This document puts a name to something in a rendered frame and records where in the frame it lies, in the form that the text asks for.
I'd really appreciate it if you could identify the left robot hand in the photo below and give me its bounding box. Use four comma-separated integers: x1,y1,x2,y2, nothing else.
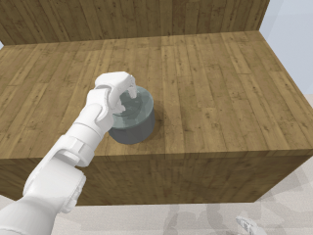
95,71,137,114

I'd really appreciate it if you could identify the lid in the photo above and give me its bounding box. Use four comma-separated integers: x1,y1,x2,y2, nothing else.
112,85,154,130

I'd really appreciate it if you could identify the right robot hand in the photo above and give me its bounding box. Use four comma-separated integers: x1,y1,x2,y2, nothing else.
236,216,267,235

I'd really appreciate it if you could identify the left robot forearm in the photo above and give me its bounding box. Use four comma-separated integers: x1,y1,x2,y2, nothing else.
22,82,120,196

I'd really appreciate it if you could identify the knob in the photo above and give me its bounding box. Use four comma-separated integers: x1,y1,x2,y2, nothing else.
119,91,132,106

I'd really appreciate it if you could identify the table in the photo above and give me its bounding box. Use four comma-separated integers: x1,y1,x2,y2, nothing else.
0,0,313,207

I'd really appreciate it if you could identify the robot left upper arm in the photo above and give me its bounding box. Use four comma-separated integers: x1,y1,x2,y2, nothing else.
0,157,86,235

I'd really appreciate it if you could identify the pot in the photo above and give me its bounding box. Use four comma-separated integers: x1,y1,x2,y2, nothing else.
108,109,156,145

